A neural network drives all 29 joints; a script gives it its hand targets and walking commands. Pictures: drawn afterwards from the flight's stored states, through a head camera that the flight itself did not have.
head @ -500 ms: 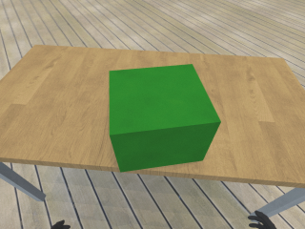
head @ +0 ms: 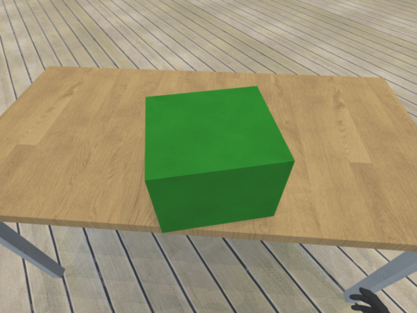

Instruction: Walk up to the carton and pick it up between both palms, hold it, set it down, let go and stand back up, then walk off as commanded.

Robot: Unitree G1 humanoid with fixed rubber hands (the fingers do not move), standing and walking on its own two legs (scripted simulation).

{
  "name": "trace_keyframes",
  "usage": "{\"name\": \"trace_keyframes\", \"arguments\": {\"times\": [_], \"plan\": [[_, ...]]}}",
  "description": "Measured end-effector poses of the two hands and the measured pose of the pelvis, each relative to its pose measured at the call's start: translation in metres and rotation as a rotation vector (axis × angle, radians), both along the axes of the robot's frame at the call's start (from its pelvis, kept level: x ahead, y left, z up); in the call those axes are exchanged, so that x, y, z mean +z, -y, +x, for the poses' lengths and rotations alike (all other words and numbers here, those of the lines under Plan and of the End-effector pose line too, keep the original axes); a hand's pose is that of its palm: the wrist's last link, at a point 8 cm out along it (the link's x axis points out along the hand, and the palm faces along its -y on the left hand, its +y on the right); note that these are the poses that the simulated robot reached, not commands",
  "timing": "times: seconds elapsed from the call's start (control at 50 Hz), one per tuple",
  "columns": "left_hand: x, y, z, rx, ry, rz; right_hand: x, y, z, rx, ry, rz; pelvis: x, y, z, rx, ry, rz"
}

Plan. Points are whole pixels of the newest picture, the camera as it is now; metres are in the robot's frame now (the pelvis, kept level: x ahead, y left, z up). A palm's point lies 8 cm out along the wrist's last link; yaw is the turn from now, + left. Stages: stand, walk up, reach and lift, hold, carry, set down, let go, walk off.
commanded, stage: walk up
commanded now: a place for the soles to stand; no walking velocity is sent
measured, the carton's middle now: (210, 157) +0.45 +0.01 +0.02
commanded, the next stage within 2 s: reach and lift in 0.88 s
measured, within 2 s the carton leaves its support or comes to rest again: neither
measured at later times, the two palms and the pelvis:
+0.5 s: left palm out of the picture +0.08 +0.30 -0.11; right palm out of the picture +0.11 -0.31 -0.08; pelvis +0.01 +0.01 +0.00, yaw +0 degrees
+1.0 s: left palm out of the picture +0.15 +0.30 -0.09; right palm out of the picture +0.13 -0.31 -0.09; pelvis +0.02 +0.00 +0.00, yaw +0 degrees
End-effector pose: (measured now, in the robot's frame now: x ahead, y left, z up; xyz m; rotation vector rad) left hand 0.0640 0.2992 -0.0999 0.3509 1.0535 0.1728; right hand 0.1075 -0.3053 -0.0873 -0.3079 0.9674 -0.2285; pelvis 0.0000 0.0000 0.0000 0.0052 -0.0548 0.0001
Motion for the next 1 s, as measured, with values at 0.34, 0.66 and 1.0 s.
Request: {"name": "trace_keyframes", "arguments": {"times": [0.34, 0.66, 1.0], "plan": [[0.000, -0.022, 0.008, 0.001, -0.012, -0.007, 0.002, -0.015, -0.008, -0.013, -0.056, -0.019, 0.004, -0.021, 0.006, 0.000, 0.014, -0.030], [0.003, -0.010, 0.022, -0.011, -0.017, 0.006, 0.002, -0.004, 0.006, 0.001, -0.038, -0.013, 0.004, -0.007, 0.013, -0.006, -0.002, -0.016], [0.005, -0.005, 0.083, 0.032, -0.070, 0.031, -0.004, 0.003, 0.024, 0.004, 0.020, 0.016, 0.001, -0.003, 0.018, -0.007, -0.006, -0.010]]}}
